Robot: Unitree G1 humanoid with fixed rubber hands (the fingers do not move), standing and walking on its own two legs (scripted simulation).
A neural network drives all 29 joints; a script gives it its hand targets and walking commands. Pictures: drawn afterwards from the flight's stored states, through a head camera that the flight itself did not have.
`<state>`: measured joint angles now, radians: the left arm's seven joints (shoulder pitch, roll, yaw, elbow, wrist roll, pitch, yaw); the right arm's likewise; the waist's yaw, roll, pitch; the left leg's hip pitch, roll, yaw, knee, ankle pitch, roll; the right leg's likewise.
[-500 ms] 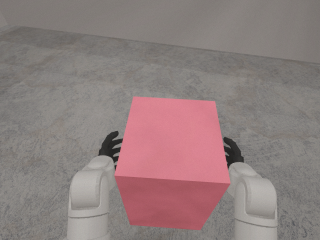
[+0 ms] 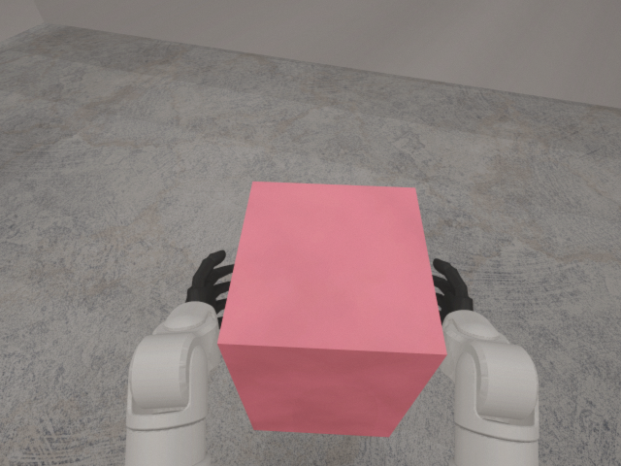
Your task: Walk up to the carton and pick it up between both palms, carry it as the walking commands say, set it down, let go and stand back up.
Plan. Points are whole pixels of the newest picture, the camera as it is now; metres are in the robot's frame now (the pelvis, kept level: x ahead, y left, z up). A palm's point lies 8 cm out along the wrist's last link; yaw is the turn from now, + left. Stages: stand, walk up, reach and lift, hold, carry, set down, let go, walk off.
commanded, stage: carry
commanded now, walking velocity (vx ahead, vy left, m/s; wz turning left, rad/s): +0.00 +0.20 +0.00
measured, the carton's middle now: (326, 320) +0.31 +0.00 +0.02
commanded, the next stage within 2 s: none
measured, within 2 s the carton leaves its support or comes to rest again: neither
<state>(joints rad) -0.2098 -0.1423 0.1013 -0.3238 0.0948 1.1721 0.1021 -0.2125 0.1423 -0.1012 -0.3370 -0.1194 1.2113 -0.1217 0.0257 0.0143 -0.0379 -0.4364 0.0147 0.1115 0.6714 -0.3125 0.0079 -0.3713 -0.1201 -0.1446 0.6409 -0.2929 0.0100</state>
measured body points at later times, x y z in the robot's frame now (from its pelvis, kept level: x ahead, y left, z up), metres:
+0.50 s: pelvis -0.04 +0.11 +0.00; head -0.04 +0.10 +0.45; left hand +0.25 +0.25 +0.09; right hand +0.24 -0.04 +0.08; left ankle +0.00 +0.18 -0.71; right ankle -0.05 +0.00 -0.73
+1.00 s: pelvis -0.15 +0.26 -0.01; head -0.12 +0.25 +0.44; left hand +0.14 +0.41 +0.08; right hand +0.15 +0.12 +0.07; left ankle -0.04 +0.33 -0.72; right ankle -0.18 +0.16 -0.73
